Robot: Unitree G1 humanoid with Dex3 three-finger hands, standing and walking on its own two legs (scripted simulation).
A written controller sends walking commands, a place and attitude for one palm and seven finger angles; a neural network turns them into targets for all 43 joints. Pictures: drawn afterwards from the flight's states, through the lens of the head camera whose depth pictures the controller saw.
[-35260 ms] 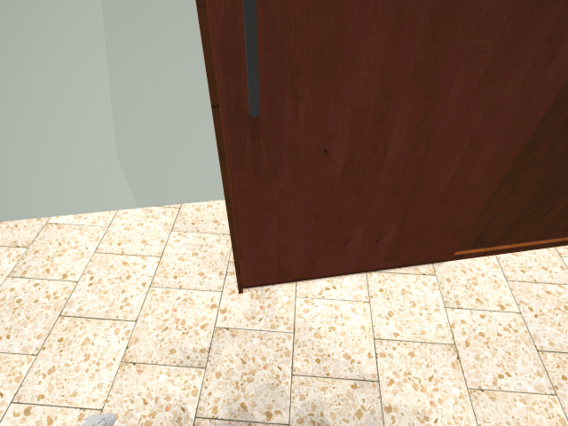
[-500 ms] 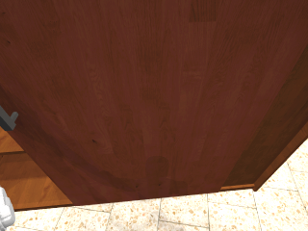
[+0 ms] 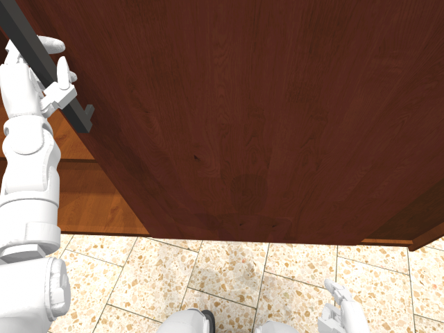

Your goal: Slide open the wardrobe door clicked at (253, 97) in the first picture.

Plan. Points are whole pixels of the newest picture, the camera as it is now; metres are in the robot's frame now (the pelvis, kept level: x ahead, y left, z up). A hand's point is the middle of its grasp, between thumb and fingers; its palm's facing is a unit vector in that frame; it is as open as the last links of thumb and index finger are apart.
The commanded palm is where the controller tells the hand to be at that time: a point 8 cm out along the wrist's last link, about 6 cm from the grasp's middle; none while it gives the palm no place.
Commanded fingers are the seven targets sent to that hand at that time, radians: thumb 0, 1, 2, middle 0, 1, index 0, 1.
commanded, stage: stop walking and hold the door there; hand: left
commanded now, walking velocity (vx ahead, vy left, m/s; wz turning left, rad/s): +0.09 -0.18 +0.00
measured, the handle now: (37, 40) +0.45 +0.31 +0.25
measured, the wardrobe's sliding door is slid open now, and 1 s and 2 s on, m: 0.62 0.62 0.62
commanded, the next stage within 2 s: loosen the grip on the handle in 1.16 s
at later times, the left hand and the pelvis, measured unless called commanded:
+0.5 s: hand (68, 88) +0.42 +0.28 +0.19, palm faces +0.35 -0.93 -0.13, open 5.6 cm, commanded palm +0.39 +0.30 +0.17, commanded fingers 0.00 0.90 0.90 -0.45 -1.40 -0.45 -1.40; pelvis -0.01 +0.02 +0.02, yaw +0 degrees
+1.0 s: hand (68, 88) +0.42 +0.28 +0.19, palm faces +0.44 -0.88 -0.20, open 5.7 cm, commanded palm +0.38 +0.31 +0.17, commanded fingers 0.00 0.90 0.90 -0.45 -1.40 -0.45 -1.40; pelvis +0.00 -0.02 +0.01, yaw -1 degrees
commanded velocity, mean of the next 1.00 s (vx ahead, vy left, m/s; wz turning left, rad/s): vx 0.02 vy -0.01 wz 0.00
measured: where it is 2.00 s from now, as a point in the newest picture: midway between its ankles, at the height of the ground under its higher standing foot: outside the picture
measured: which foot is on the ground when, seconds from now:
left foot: down 0.00-1.00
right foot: up 0.00-0.02, down 0.04-0.28, up 0.30-0.66, down 0.68-1.00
